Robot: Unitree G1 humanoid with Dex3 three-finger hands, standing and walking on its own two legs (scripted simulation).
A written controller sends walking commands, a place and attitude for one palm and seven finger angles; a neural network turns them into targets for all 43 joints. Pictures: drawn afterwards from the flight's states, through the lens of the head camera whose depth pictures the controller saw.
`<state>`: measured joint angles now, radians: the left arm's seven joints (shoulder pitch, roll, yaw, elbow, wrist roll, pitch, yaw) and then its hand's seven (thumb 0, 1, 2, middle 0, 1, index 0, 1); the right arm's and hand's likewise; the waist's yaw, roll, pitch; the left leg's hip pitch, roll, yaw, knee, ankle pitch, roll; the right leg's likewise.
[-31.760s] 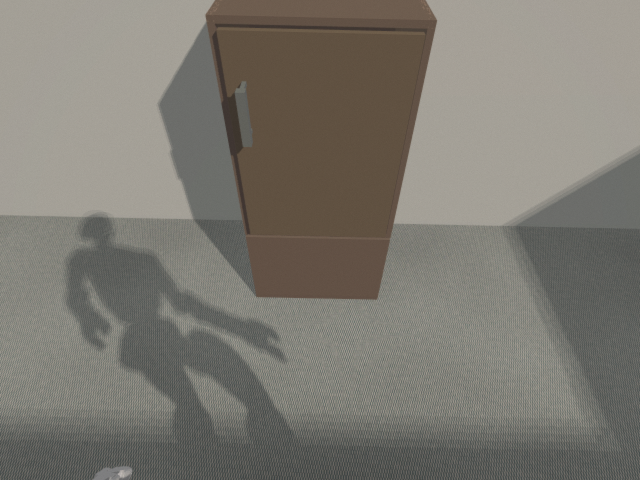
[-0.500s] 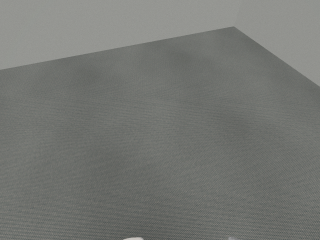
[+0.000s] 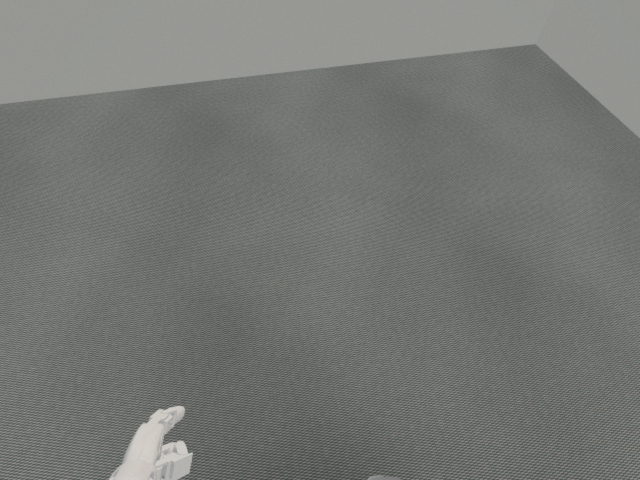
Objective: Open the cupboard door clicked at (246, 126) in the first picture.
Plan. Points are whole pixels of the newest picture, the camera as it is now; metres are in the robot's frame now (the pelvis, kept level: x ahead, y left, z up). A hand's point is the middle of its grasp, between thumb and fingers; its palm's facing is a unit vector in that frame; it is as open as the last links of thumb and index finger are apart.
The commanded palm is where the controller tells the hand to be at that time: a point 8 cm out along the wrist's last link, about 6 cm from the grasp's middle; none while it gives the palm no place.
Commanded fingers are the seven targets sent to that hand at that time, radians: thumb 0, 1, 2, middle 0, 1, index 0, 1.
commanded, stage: turn to face it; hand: left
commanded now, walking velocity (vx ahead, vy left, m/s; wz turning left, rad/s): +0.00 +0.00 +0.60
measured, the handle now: out of the picture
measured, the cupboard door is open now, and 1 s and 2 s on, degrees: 37 37 37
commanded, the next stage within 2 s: none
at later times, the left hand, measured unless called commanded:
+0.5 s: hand out of the picture -0.05 +0.17 -0.18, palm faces +0.38 -0.88 -0.28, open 7.3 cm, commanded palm none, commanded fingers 0.00 0.90 0.90 -0.20 -0.30 -0.20 -0.30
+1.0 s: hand out of the picture +0.04 +0.18 -0.15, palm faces +0.56 -0.78 -0.27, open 7.4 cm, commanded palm none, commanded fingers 0.00 0.90 0.90 -0.20 -0.30 -0.20 -0.30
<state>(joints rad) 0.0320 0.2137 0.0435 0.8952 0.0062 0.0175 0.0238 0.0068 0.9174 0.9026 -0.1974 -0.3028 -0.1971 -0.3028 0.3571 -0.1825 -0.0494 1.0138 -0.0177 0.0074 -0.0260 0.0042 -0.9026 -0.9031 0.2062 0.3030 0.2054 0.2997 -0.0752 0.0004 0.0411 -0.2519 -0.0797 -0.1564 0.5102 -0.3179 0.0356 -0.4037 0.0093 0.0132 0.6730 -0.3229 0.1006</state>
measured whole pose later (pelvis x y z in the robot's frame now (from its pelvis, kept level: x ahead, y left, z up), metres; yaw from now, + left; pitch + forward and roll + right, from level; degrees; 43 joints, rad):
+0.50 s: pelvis +0.03 -0.03 -0.01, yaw +21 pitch +0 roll +2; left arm 0.34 0.25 0.05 0.95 0.03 0.01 0.03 0.01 0.91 0.90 -0.20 -0.30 -0.20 -0.30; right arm 0.05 -0.26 -0.06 0.89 -0.01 0.06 0.03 0.01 -0.91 -0.90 0.20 0.30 0.20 0.30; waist 0.03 -0.05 0.12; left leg -0.36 0.01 0.13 0.69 -0.34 -0.02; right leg -0.16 -0.13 -0.31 0.63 -0.44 -0.01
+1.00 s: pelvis +0.05 -0.06 -0.01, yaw +37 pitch +2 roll +0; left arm 0.13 0.21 0.04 0.84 0.02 0.02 0.02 0.01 0.91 0.90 -0.20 -0.30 -0.20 -0.30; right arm 0.23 -0.23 -0.08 0.93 -0.01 0.06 0.01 0.01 -0.90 -0.90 0.21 0.30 0.21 0.30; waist -0.04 0.03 0.07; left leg -0.42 -0.06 -0.13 0.65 -0.31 -0.01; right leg -0.28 -0.01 -0.02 0.57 -0.30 0.03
